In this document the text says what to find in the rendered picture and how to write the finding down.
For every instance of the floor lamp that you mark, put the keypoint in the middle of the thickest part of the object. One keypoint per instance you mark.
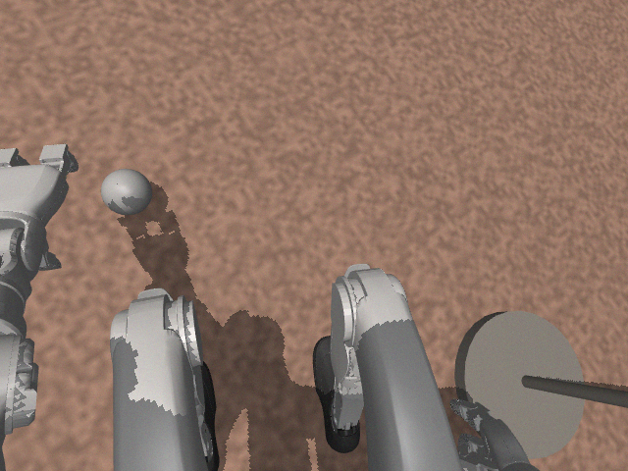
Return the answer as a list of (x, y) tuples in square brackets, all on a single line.
[(524, 370)]

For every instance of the right robot foot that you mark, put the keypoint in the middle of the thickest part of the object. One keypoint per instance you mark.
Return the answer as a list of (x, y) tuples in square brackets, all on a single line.
[(338, 439)]

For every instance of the left robot hand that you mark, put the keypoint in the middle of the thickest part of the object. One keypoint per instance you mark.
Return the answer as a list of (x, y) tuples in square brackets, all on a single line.
[(36, 190)]

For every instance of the right robot hand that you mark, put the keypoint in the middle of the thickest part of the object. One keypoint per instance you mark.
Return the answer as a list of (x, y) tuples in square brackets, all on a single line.
[(497, 447)]

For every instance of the ball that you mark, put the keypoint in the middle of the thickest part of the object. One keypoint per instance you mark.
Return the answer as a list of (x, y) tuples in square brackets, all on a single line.
[(126, 191)]

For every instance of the left robot foot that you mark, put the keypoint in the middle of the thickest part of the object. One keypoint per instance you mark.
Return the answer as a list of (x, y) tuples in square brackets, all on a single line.
[(212, 459)]

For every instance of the left robot arm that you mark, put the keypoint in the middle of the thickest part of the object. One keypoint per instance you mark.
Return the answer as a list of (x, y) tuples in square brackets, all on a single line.
[(22, 240)]

